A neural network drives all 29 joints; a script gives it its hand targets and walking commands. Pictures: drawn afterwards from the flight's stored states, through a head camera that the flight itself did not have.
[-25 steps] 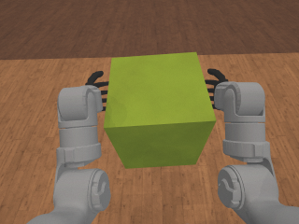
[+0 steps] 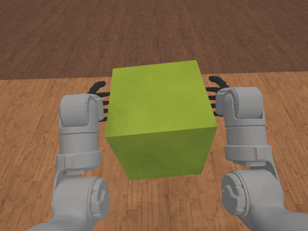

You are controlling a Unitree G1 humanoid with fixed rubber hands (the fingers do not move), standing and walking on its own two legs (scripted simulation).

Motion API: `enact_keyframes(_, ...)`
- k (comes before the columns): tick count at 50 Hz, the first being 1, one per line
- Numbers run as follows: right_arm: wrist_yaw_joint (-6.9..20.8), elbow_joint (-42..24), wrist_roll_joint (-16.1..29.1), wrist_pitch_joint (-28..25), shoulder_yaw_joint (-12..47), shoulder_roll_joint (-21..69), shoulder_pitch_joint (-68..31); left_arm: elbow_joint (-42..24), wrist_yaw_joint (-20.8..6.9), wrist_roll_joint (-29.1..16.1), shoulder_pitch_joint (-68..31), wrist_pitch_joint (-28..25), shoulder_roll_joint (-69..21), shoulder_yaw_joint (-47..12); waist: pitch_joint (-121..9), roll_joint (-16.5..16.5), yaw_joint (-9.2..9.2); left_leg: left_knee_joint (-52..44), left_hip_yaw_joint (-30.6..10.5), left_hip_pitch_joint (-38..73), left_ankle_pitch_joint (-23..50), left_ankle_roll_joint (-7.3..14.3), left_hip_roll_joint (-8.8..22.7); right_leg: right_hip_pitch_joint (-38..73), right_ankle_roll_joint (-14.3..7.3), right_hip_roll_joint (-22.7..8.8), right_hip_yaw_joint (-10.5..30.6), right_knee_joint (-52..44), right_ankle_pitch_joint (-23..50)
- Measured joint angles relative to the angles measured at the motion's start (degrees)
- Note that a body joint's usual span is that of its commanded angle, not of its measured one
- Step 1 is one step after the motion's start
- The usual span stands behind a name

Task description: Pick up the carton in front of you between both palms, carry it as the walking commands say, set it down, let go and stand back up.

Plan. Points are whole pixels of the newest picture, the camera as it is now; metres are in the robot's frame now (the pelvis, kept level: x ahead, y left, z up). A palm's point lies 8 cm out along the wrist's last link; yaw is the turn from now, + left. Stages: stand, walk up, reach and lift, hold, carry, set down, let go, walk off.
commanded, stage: carry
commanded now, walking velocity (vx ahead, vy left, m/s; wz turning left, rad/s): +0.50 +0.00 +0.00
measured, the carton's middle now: (160, 125) +0.38 -0.01 +0.08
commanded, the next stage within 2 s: none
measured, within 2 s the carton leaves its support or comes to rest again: neither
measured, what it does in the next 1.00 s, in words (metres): climbs: right foot, then left foot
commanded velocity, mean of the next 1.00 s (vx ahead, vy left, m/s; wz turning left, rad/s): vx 0.50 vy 0.00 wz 0.00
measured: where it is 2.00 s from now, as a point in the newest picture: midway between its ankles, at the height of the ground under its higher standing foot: (150, 107)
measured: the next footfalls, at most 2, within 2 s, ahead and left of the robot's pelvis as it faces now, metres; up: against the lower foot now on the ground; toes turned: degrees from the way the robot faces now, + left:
right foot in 0.34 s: +0.36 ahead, -0.11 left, +0.02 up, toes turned -5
left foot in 0.76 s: +0.61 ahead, +0.10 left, +0.05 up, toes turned +6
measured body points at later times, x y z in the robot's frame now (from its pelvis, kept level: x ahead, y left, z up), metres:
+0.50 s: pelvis +0.27 -0.03 +0.04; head +0.30 -0.04 +0.49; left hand +0.64 +0.14 +0.18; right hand +0.67 -0.16 +0.18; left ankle +0.21 +0.08 -0.59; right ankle +0.32 -0.11 -0.69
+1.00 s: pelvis +0.55 +0.02 +0.07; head +0.59 +0.02 +0.52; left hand +0.95 +0.14 +0.22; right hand +0.93 -0.16 +0.22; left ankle +0.57 +0.09 -0.66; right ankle +0.58 -0.10 -0.58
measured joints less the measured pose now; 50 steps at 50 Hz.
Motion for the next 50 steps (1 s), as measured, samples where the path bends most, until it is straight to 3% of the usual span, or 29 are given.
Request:
enact_keyframes(2, -0.24, -0.63, 0.88, 0.37, 0.62, -0.15, 1.68, 0.25, -0.11, 0.55, 0.34, 0.7, -0.35, -0.02, 0.83, 0.38, -1.27, -2.42, -0.56, 2.87, -0.99, -0.27, -0.04, -6.72, -0.78, 1.02, 0.04, 9.08, 1.92)
enact_keyframes(5, -0.75, -3.12, 2.67, 0.86, 0.83, -0.75, 2.85, -1.74, 0.06, 1.1, 0.37, 1.5, -1.02, -0.22, 2.39, 0.59, -2.2, -6.17, -1.0, 6.97, -1.39, -0.36, 0.03, -14.64, -1.19, 0.57, -0.65, 9.61, 4.53)
enact_keyframes(12, -1.53, -7.64, 3.46, 0.66, -0.47, -0.42, 1.2, -7.86, 0.4, 1.4, -0.3, 1.86, -1.74, 0.64, 2.37, 0.75, -1.91, -11.13, -1.67, 15.23, -5.48, -1.38, 0.22, -21.66, -0.4, -1.83, -2.14, -9.57, 9.63)
enact_keyframes(17, -1.1, -4.28, 2.37, 1.13, -0.62, -0.87, -0.06, -3.57, 0.07, 1.51, -1.52, 1.45, -1.31, 0.65, -0.62, 2.27, 0.0, -7.69, -2.4, 20.4, -12.54, -3.55, 2.53, -12.8, -2.12, 0.54, -7.04, -28.47, 14.22)
enact_keyframes(19, -0.39, -2.3, 2.3, 0.76, -0.78, -2.17, 0.2, -0.21, 0.26, 2.1, -1.88, 0.04, -2.06, -0.47, -0.87, 3.29, 1.99, 5.22, -4.07, 16.97, -13.53, -3.65, 3.63, -11.33, -3.11, 1.5, -8.09, -26.12, 13.76)
enact_keyframes(22, 0.31, -0.19, 1.99, 0.76, -1.54, -2.54, 1.04, 1.25, 0.07, 1.5, -0.24, -0.01, -2.76, -1.59, -0.19, 2.17, 4.59, 28.03, -6.9, 6.95, -11.61, -2.34, 0.71, -7.94, -3.41, 1.5, -7.38, -26.38, 10.18)
enact_keyframes(24, 0.33, -0.57, 1.73, 1.24, -1.57, -2.29, 1.24, -0.19, 0.55, 0.35, 1.26, 0.57, -2.56, -2.39, 0.76, 1.96, 5.67, 33.77, -6.73, 0.96, -8.85, -1.71, 0.36, -4.95, -2.95, 1.49, -6.95, -28.95, 9.83)
enact_keyframes(27, 0.2, -3.09, 1.33, 1.84, -1.71, -1.72, 0.95, -3.28, 1.35, -1.0, 1.9, 1.15, -2.28, -2.55, 2.18, 1.88, 6.55, 33.23, -6.37, -6.3, -6.55, -1.51, 1.23, -0.93, -2.99, 1.47, -6.55, -32.17, 8.93)
enact_keyframes(31, 0.12, -6.75, 1.08, 2.11, -2.41, -1.28, 0.16, -6.34, 1.93, -1.64, 0.77, 1.36, -2.41, -1.49, 2.53, 1.88, 6.72, 23.79, -5.77, -11.73, -3.97, -2.23, 3.04, 3.91, -2.41, 1.36, -6.07, -35.22, 6.75)
enact_keyframes(35, 0.13, -6.45, 0.73, 2.05, -2.79, -1.34, -0.41, -4.98, 1.69, -0.71, -0.61, 1.29, -2.63, -1.09, 0.65, 1.4, 6.05, 8.24, -4.1, -10.06, 0.4, -2.17, 3.5, 9.02, -0.79, 0.69, -5.42, -37.0, 3.15)
enact_keyframes(38, 0.22, -2.76, 0.4, 1.56, -2.55, -1.35, -1.22, -2.28, 1.1, 0.05, -1.01, 1.59, -2.01, -1.12, -1.06, 0.23, 4.57, -3.01, -0.47, -3.46, 2.98, -0.73, 1.23, 11.72, 0.6, -1.37, -4.95, -33.03, -1.9)
enact_keyframes(40, 0.21, 0.09, -0.29, 0.01, -1.46, -0.47, -1.38, -0.72, 0.33, 0.14, -0.56, 1.34, -0.74, -0.85, -1.09, -0.83, 2.4, -0.78, 0.61, -1.88, 3.67, -0.1, 0.1, 8.31, 0.87, -2.64, -3.21, -19.88, -2.21)
enact_keyframes(42, -0.14, 0.96, -0.53, -0.47, -0.26, 0.21, -0.36, 0.37, -0.12, 0.28, 0.22, 1.31, -0.19, -0.72, -0.46, -0.12, 0.34, 0.06, 0.22, 0.02, 0.06, 0.06, -0.02, 1.31, 0.14, -0.23, -0.28, -2.64, -0.99)
enact_keyframes(44, -0.49, -0.15, 0.53, -0.06, 0.42, 0.02, 1.18, 0.22, -0.16, 0.48, 0.46, 1.99, -0.34, -0.84, 0.58, 0.35, -1.03, -2.07, -0.32, 2.76, -1.2, -0.13, -0.05, -5.66, -0.76, 1.01, -0.06, 7.71, 1.17)
enact_keyframes(47, -1.33, -3.11, 2.42, 0.53, 0.67, -0.52, 2.07, -2.06, 0.57, 0.97, 0.05, 2.91, -1.04, -1.0, 2.37, 0.51, -2.16, -5.87, -0.71, 6.83, -1.58, -0.28, -0.08, -13.97, -1.22, 0.64, -0.68, 9.32, 4.03)
enact_keyframes(50, -1.96, -6.02, 3.48, 0.7, -0.09, -0.62, 1.36, -5.42, 0.84, 1.2, -0.58, 3.35, -1.53, -0.45, 3.36, 0.61, -2.46, -8.43, -0.96, 10.41, -2.93, -0.26, -0.05, -19.58, -0.93, -0.42, -1.11, 3.84, 4.77)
